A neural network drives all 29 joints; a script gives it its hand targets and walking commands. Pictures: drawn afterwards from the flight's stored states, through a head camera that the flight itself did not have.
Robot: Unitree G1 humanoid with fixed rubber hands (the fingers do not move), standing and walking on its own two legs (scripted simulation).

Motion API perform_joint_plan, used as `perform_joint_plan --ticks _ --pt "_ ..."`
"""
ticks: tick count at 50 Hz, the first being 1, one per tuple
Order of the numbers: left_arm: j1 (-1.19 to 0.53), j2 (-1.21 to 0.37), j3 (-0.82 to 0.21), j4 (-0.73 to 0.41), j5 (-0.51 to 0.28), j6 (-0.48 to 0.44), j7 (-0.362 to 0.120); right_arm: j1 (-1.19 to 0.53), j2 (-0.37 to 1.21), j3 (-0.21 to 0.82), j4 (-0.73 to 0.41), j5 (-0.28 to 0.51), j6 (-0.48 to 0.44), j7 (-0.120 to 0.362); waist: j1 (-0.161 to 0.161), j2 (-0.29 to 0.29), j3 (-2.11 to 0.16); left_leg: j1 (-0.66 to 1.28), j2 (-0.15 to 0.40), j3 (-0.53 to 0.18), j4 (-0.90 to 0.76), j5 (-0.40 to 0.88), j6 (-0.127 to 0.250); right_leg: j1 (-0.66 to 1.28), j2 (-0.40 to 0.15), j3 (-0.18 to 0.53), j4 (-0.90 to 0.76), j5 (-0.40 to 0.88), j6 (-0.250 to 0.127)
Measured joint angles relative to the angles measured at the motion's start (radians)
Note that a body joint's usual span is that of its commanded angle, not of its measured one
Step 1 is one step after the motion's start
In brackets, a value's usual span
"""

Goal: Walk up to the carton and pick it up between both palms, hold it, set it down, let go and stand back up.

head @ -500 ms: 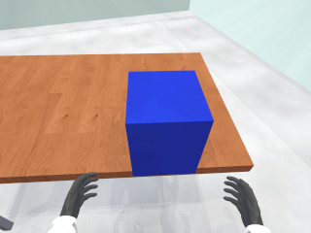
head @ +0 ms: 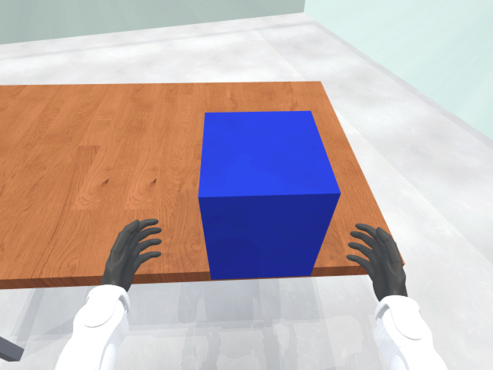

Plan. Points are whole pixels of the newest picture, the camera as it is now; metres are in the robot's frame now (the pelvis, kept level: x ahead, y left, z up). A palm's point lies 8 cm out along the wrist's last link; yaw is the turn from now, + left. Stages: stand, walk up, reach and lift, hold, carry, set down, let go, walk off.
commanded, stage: reach and lift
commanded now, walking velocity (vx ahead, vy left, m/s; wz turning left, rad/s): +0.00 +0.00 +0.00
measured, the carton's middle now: (259, 197) +0.42 +0.00 +0.04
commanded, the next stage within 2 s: none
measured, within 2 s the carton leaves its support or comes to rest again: neither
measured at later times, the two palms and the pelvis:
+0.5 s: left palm (132, 205) +0.33 +0.20 +0.12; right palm (384, 214) +0.33 -0.19 +0.12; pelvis -0.01 +0.00 +0.00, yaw -1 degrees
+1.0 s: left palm (129, 146) +0.39 +0.21 +0.19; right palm (386, 162) +0.39 -0.19 +0.17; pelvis -0.01 +0.00 +0.00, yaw +0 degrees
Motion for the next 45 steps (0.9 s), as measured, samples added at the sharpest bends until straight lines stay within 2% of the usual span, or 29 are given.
perform_joint_plan --ticks 6,13,21,30,38,45 --pt "-0.074 -0.017 0.055 -0.039 0.017 0.122 -0.022 -0.078 -0.035 0.006 -0.016 0.037 0.065 -0.026 -0.012 0.0 0.014 0.01 0.003 0.0 -0.002 0.001 -0.001 0.014 0.003 0.001 -0.011 0.007 0.0" --pt "-0.18 -0.02 0.095 -0.033 0.032 0.211 -0.025 -0.184 -0.056 -0.004 0.0 0.058 0.13 -0.033 -0.024 -0.009 0.02 -0.008 0.005 0.002 0.0 0.01 -0.002 -0.007 0.005 0.003 -0.005 0.014 -0.003" --pt "-0.382 -0.007 0.119 0.098 0.018 0.283 0.003 -0.394 -0.072 -0.008 0.107 0.08 0.202 -0.029 -0.02 -0.01 -0.003 -0.061 0.006 0.015 0.016 0.012 0.0 -0.08 0.005 0.016 0.041 0.006 -0.004" --pt "-0.48 0.003 0.181 0.102 0.056 0.39 -0.024 -0.53 -0.098 0.041 0.19 0.13 0.245 -0.077 -0.045 -0.013 -0.011 -0.042 0.012 0.007 0.02 0.001 -0.006 -0.052 0.011 0.008 0.031 -0.001 -0.005" --pt "-0.597 0.046 0.179 0.192 0.042 0.411 -0.01 -0.634 -0.12 0.036 0.266 0.172 0.285 -0.073 -0.054 -0.025 -0.026 -0.079 0.015 0.005 0.041 -0.004 -0.008 -0.083 0.013 0.006 0.041 0.0 -0.007" --pt "-0.742 0.074 0.157 0.328 0.029 0.403 0.006 -0.769 -0.141 0.031 0.398 0.184 0.298 -0.059 -0.054 -0.01 -0.053 -0.108 0.013 0.002 0.053 -0.006 -0.003 -0.105 0.011 0.004 0.04 0.005 -0.003"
